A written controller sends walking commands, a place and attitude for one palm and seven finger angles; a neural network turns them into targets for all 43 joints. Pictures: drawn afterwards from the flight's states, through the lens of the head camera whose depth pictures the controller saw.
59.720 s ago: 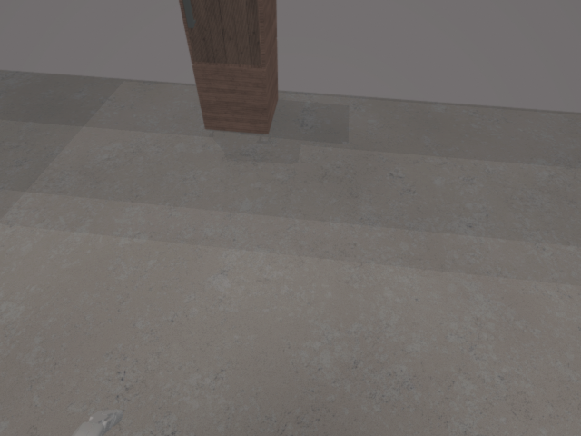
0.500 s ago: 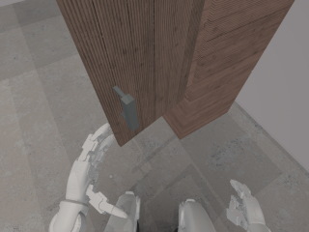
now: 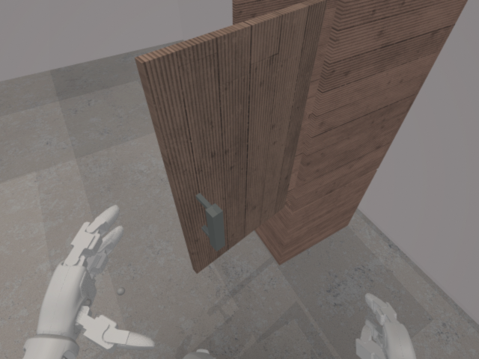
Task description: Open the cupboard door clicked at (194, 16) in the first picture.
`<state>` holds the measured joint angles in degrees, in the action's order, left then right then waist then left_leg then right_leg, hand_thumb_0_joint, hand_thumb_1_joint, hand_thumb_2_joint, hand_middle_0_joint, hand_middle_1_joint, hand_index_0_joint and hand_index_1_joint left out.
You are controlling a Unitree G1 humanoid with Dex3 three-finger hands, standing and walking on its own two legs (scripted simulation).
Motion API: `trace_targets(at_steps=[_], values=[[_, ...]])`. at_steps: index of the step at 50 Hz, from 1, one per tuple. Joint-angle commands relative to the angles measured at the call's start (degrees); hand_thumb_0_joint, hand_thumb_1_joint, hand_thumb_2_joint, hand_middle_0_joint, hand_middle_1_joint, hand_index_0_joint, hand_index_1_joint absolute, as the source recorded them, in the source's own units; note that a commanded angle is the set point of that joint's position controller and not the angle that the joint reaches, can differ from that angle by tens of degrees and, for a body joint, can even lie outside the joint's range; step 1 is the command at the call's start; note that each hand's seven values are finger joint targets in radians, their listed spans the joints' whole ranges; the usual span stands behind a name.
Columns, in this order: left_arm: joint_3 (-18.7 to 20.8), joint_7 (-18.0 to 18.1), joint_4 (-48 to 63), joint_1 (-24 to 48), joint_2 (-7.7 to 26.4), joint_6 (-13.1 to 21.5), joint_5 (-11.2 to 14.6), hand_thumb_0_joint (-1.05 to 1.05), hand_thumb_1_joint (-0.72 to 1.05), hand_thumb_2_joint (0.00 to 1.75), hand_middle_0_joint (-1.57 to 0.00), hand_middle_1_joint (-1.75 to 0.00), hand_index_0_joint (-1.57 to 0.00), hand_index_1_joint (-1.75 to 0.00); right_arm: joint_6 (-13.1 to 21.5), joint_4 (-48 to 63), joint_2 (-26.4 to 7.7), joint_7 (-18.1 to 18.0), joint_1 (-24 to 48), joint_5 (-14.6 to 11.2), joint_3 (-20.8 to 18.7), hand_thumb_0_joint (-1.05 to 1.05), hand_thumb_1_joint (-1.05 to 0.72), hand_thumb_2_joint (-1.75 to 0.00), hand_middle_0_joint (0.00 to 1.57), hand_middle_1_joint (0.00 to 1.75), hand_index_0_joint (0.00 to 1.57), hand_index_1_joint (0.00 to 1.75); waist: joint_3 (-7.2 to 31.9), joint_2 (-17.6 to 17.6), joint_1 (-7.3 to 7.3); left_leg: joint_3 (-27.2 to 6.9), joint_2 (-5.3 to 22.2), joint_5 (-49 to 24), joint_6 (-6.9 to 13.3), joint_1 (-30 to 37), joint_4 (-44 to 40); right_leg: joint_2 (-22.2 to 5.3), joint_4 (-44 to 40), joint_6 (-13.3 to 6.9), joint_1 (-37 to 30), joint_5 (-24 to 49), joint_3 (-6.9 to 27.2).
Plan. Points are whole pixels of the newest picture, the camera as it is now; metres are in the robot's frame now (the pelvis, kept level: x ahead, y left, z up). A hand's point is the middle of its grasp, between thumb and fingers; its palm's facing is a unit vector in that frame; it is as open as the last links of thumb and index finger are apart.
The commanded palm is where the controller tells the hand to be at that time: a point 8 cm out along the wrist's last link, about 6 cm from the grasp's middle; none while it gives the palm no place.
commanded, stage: draw the hand back to the body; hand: left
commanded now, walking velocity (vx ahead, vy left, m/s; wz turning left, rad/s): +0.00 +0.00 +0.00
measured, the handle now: (209, 222) +0.39 +0.09 -0.03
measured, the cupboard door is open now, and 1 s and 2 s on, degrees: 100 100 100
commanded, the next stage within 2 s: step back with the hand held close in 1.00 s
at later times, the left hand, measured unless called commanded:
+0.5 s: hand (32, 232) +0.22 +0.25 +0.19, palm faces +0.38 -0.83 -0.41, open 10.5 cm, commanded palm +0.17 +0.30 +0.21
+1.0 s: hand (2, 220) +0.21 +0.26 +0.23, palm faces +0.44 -0.80 -0.40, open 7.5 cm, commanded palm +0.17 +0.30 +0.24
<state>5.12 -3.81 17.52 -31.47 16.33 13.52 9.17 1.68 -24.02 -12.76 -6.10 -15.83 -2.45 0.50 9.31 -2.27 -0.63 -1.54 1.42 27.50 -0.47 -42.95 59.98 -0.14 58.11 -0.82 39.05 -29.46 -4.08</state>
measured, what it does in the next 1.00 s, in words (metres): rises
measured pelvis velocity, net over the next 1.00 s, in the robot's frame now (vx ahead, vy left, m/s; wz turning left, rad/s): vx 0.02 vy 0.01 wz -0.02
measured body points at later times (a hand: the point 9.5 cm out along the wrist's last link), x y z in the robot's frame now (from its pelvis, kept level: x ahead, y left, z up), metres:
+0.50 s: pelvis +0.03 +0.01 +0.06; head +0.01 -0.01 +0.51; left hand +0.19 +0.30 +0.21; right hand +0.21 -0.20 -0.02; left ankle +0.02 +0.12 -0.67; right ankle +0.00 -0.11 -0.67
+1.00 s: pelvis +0.02 +0.01 +0.07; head +0.00 -0.01 +0.52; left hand +0.19 +0.30 +0.25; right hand +0.21 -0.22 -0.01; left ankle +0.02 +0.12 -0.67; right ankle +0.00 -0.11 -0.67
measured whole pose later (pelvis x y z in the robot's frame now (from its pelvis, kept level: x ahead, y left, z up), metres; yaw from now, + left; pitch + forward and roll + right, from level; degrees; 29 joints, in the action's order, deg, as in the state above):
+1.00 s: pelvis +0.02 +0.01 +0.07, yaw -1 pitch -4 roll +0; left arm 18.4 7.4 23.4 -27.6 19.1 3.9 3.5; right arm 6.2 -36.1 -12.8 -5.6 -11.6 -0.2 1.3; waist -0.8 -3.7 -3.8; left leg 1.1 0.5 14.1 0.4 -7.0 25.1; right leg -0.4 23.0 0.1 4.0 -15.0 -1.9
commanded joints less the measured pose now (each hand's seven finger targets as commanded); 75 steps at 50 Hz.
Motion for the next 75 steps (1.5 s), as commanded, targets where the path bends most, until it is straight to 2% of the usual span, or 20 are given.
trace_targets(at_steps=[1, 5, 9, 15, 19, 23, 24, 31, 35, 39, 45, 55, 56, 57, 58, 62, 64, 67, 71, 75], values=[[1.7, 8.0, 13.0, -4.2, 4.7, -5.3, -5.4, 0.0, -0.15, 0.45, -0.16, -0.3, -0.16, -0.3, 1.6, 9.4, -5.1, -1.5, 3.6, 0.4, -1.2, 0.0, -0.9, -0.9, 0.2, 0.3, 0.2, 0.3, 2.0, -2.0, -0.06, 1.0, -1.0, -12.5, 1.8, 12.8, -15.1, -0.2, -15.7, -0.2, -7.0, 13.3, 1.5], [4.4, 11.2, 15.3, -0.5, 8.3, -7.9, -6.7, 0.0, -0.01, 0.51, -0.17, -0.3, -0.17, -0.3, 2.0, 8.8, -5.8, -2.1, 4.6, 1.0, -0.5, 0.0, -0.9, -0.9, 0.2, 0.3, 0.2, 0.3, 1.8, 2.3, 0.02, 0.7, -0.8, -13.9, 2.1, 17.0, -18.5, -0.2, -19.4, 0.0, -12.0, 15.3, 1.3], [8.0, 13.2, 16.9, 3.4, 11.2, -8.7, -7.0, 0.0, 0.13, 0.57, -0.17, -0.3, -0.17, -0.3, 3.4, 7.5, -6.0, -2.7, 5.9, 1.1, 0.3, 0.0, -0.9, -0.9, 0.2, 0.3, 0.2, 0.3, 0.8, 1.3, -0.72, 0.5, -0.9, -14.0, 2.1, 21.3, -22.2, -0.3, -22.6, 0.0, -15.4, 14.8, 1.0], [10.0, 13.6, 17.5, 2.3, 10.4, -8.7, -7.1, 0.0, 0.34, 0.66, -0.18, -0.3, -0.18, -0.3, 5.8, 4.4, -5.6, -1.9, 7.0, 1.2, 0.8, 0.0, -0.9, -0.9, 0.2, 0.3, 0.2, 0.3, -1.4, -2.0, -1.38, 0.4, -0.5, -19.8, 1.7, 26.7, -26.7, -0.4, -25.8, 0.0, -20.5, 19.6, 0.8], [13.8, 13.3, 16.4, 2.7, 11.9, -8.5, -6.6, 0.0, 0.48, 0.72, -0.19, -0.3, -0.19, -0.3, 6.3, 2.7, -5.8, -1.1, 8.3, 1.3, 0.5, 0.0, -0.9, -0.9, 0.2, 0.3, 0.2, 0.3, -3.3, 0.5, -2.11, 0.9, -0.5, -22.0, 1.5, 28.4, -29.2, -0.2, -28.8, 0.1, -24.4, 22.3, 0.7], [17.0, 13.0, 17.8, 4.4, 13.0, -7.7, -6.3, 0.0, 0.62, 0.78, -0.19, -0.3, -0.19, -0.3, 6.7, 1.5, -5.6, -0.8, 8.9, 1.5, 0.3, 0.0, -0.9, -0.9, 0.2, 0.3, 0.2, 0.3, -3.6, -0.8, -2.38, 1.6, -0.3, -26.5, 1.5, 31.6, -31.2, -0.3, -30.4, 0.3, -27.1, 26.3, 0.8], [18.5, 13.0, 16.2, 4.5, 14.0, -7.7, -6.1, 0.0, 0.65, 0.8, -0.19, -0.3, -0.19, -0.3, 6.7, 0.9, -5.7, -0.7, 9.4, 1.6, 0.2, 0.0, -0.9, -0.9, 0.2, 0.3, 0.2, 0.3, -4.4, 1.2, -2.7, 1.6, -0.3, -25.7, 1.4, 31.2, -31.8, 0.0, -31.5, 0.2, -27.9, 26.3, 0.7], [23.1, 12.9, 19.1, 9.1, 16.1, -6.0, -5.6, 0.0, 0.9, 0.9, -0.2, -0.3, -0.2, -0.3, 7.6, -1.0, -5.6, -0.3, 10.6, 1.9, -0.3, 0.0, -0.9, -0.9, 0.2, 0.3, 0.2, 0.3, -4.0, -2.9, -2.91, 2.6, -0.4, -28.4, 1.4, 35.2, -34.4, -0.2, -34.1, 0.2, -31.2, 29.0, 1.1], [18.4, 11.5, 13.4, 6.4, 10.5, -6.7, -5.3, 0.0, 0.9, 0.9, -0.2, -0.3, -0.2, -0.3, 6.9, -1.8, -6.0, 0.6, 10.6, 1.8, -0.9, 0.0, -0.9, -0.9, 0.2, 0.3, 0.2, 0.3, -7.5, 0.3, -2.25, 2.9, 0.0, -28.1, 1.5, 35.9, -35.8, -0.1, -35.9, 0.6, -30.6, 28.5, 0.9], [20.7, 11.7, 14.7, 8.5, 13.5, -6.1, -5.5, 0.0, 0.9, 0.9, -0.2, -0.3, -0.2, -0.3, 6.6, -1.9, -6.4, 0.6, 11.4, 2.2, -1.3, 0.0, -0.9, -0.9, 0.2, 0.3, 0.2, 0.3, -5.3, 0.6, -3.02, 2.6, -0.3, -25.7, 1.6, 36.7, -37.4, 0.1, -36.9, 0.4, -32.7, 26.3, 1.2], [21.6, 12.3, 21.1, 11.0, 15.3, -5.0, -6.1, 0.0, 0.9, 0.9, -0.2, -0.3, -0.2, -0.3, 8.0, -2.2, -5.5, 0.1, 12.5, 2.4, -0.8, 0.0, -0.9, -0.9, 0.2, 0.3, 0.2, 0.3, -4.1, -4.6, -3.05, 2.8, -1.0, -25.6, 1.4, 38.2, -37.9, 0.0, -37.9, 0.2, -33.8, 26.7, 1.5], [20.0, 11.3, 12.6, 8.9, 12.2, -5.6, -5.4, 0.0, 0.9, 0.9, -0.2, -0.3, -0.2, -0.3, 7.4, -3.4, -5.8, 0.4, 12.5, 2.3, -1.5, 0.0, -0.9, -0.9, 0.2, 0.3, 0.2, 0.3, -9.7, 1.7, -2.77, 3.2, -0.5, -21.8, 1.7, 37.9, -39.7, 0.4, -40.9, 0.7, -31.6, 22.5, 1.8], [21.1, 11.4, 17.1, 13.8, 14.2, -4.9, -5.5, 0.0, 0.9, 0.9, -0.2, -0.3, -0.2, -0.3, 7.6, -3.2, -6.0, 0.4, 13.0, 2.3, -1.5, 0.0, -0.9, -0.9, 0.2, 0.3, 0.2, 0.3, -7.2, -0.4, -2.78, 3.2, -0.7, -22.0, 1.8, 38.7, -39.6, 0.3, -40.8, 0.7, -32.5, 23.0, 2.2], [26.7, 11.6, 18.1, 16.2, 19.8, -2.8, -6.1, 0.0, 0.9, 0.9, -0.2, -0.3, -0.2, -0.3, 6.3, -1.8, -7.4, 0.3, 12.1, 2.0, -1.4, 0.0, -0.9, -0.9, 0.2, 0.3, 0.2, 0.3, -10.9, 1.1, -0.17, 2.2, 0.0, -19.8, 2.7, 34.6, -37.1, -2.0, -43.2, 1.1, -27.0, 24.6, 5.1], [24.2, 11.0, 13.9, 10.7, 16.3, -2.6, -6.2, 0.0, 0.9, 0.9, -0.2, -0.3, -0.2, -0.3, 5.3, -2.8, -7.0, 0.3, 12.3, 2.4, -1.6, 0.0, -0.9, -0.9, 0.2, 0.3, 0.2, 0.3, -9.7, 3.4, -0.04, 1.6, -0.1, -20.3, 2.8, 35.0, -36.0, -2.8, -43.4, 1.0, -26.8, 25.2, 5.1], [22.8, 11.0, 16.7, 5.2, 15.0, -1.8, -6.4, 0.0, 0.9, 0.9, -0.2, -0.3, -0.2, -0.3, 3.6, -1.6, -7.1, 0.4, 12.2, 2.7, -2.0, 0.0, -0.9, -0.9, 0.2, 0.3, 0.2, 0.3, -5.7, -0.5, 0.15, 2.0, 0.2, -26.6, 2.2, 35.2, -36.1, -3.1, -40.5, 1.0, -28.7, 31.3, 4.2], [23.8, 11.3, 18.3, 2.8, 15.8, -1.6, -6.3, 0.0, 0.9, 0.9, -0.2, -0.3, -0.2, -0.3, 2.9, -1.1, -7.3, 0.3, 12.1, 2.7, -2.3, 0.0, -0.9, -0.9, 0.2, 0.3, 0.2, 0.3, -2.2, -2.2, -0.04, 1.8, 0.6, -31.9, 2.0, 35.4, -36.2, -2.7, -38.3, 1.1, -31.1, 35.0, 3.3], [25.8, 11.8, 20.4, 0.2, 17.4, -1.6, -5.9, 0.0, 0.9, 0.9, -0.2, -0.3, -0.2, -0.3, 1.7, 0.1, -7.1, 0.2, 12.0, 2.3, -2.8, 0.0, -0.9, -0.9, 0.2, 0.3, 0.2, 0.3, 1.2, -0.9, -0.03, 2.0, 1.1, -36.0, 1.8, 35.8, -35.7, -2.0, -36.2, 1.5, -32.4, 38.4, 3.2], [27.3, 12.3, 20.5, -1.6, 18.3, -1.5, -5.5, 0.0, 0.9, 0.9, -0.2, -0.3, -0.2, -0.3, 0.7, 0.8, -6.8, 0.0, 12.0, 2.0, -3.1, 0.0, -0.9, -0.9, 0.2, 0.3, 0.2, 0.3, 1.8, 0.3, 0.02, 2.1, 1.5, -36.6, 1.7, 33.6, -35.5, -1.7, -34.6, 1.7, -32.9, 39.9, 3.2], [26.2, 12.6, 19.6, -1.4, 17.5, -1.5, -5.5, 0.0, 0.9, 0.9, -0.2, -0.3, -0.2, -0.3, 0.5, 0.9, -7.2, -0.2, 12.0, 1.7, -3.3, 0.0, -0.9, -0.9, 0.2, 0.3, 0.2, 0.3, -0.6, 0.8, 0.34, 1.7, 1.7, -30.9, 1.7, 30.3, -36.4, -1.4, -35.2, 2.0, -31.3, 35.2, 3.5]])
